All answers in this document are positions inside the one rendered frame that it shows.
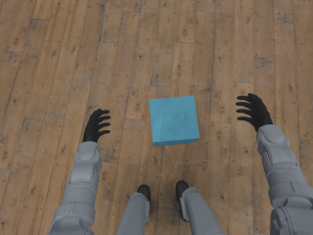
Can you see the robot left hand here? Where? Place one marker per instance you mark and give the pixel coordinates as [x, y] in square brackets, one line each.
[91, 132]

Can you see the robot right forearm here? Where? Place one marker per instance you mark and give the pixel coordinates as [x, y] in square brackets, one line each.
[287, 185]

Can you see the robot left forearm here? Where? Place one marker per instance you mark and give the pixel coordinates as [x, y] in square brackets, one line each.
[76, 210]

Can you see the carton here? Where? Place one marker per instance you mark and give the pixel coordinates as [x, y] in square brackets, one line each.
[174, 120]

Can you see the robot right hand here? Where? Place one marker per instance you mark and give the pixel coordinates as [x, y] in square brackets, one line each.
[258, 111]

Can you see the robot left thigh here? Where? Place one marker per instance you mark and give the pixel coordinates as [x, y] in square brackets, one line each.
[134, 218]

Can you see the right robot upper arm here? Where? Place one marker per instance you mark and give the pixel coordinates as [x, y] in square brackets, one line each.
[291, 221]

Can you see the robot thigh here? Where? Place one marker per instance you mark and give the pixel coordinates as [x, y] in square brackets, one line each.
[134, 218]
[201, 218]

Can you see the robot right thigh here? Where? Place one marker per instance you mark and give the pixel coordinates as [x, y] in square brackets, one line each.
[201, 218]

